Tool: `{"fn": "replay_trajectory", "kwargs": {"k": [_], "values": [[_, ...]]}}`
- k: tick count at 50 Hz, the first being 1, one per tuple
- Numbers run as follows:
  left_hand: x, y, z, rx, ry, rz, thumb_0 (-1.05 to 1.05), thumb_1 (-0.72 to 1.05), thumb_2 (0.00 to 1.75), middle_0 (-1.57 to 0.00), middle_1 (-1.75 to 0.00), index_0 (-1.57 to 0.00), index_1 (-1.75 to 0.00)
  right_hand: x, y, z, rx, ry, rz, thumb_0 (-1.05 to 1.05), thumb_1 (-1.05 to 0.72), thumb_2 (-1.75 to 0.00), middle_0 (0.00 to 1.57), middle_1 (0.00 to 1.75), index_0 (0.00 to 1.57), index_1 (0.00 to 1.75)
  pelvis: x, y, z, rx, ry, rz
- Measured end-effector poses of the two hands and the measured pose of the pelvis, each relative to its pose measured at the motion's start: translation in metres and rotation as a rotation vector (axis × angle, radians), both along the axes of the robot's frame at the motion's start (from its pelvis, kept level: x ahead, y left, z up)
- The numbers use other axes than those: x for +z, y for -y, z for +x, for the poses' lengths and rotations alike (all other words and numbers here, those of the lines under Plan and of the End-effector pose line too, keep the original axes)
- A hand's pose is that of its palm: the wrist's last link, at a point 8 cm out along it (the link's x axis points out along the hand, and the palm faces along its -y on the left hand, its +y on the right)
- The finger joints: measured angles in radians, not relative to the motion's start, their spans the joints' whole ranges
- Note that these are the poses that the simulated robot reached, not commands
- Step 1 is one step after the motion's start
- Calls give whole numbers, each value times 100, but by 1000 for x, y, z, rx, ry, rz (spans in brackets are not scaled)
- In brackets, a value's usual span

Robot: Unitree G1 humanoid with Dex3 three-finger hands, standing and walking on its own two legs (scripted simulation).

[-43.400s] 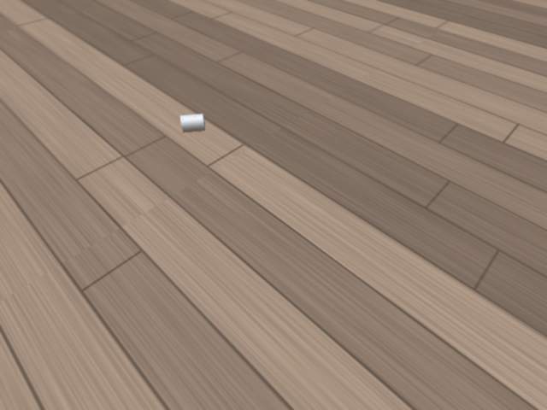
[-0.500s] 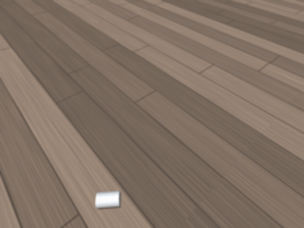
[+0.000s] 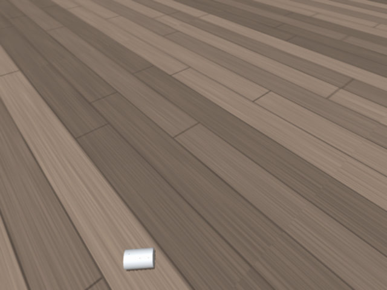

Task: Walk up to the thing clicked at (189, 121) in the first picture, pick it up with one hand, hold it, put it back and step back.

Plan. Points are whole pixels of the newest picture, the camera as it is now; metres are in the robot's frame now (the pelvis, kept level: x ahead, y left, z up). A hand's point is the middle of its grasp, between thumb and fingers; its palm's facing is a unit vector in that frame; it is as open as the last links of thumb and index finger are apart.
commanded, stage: stand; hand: left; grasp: from above
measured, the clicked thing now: (139, 258) +0.46 +0.27 -0.74
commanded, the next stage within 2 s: step back in 1.60 s
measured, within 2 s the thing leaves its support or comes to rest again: neither
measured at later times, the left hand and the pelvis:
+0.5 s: hand out of the picture +0.07 +0.23 -0.16, palm faces +0.01 -0.95 -0.33, open 7.3 cm; pelvis +0.01 -0.01 +0.00, yaw +0 degrees
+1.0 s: hand out of the picture +0.10 +0.23 -0.16, palm faces +0.01 -0.94 -0.33, open 7.3 cm; pelvis +0.03 -0.02 +0.00, yaw +0 degrees
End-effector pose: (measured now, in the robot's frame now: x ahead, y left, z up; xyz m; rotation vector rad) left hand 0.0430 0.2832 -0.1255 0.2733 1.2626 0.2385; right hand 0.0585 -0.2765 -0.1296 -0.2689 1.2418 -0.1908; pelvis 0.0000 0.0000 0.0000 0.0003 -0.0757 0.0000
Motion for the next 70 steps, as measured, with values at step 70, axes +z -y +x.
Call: {"fn": "replay_trajectory", "kwargs": {"k": [70], "values": [[9,6,51,-40,28,4,0,90,90,-20,-30,-21,-30,8,26,29,10,0,-20,1,-90,-90,21,30,20,30,4,14,23,-7,-32,1]]}}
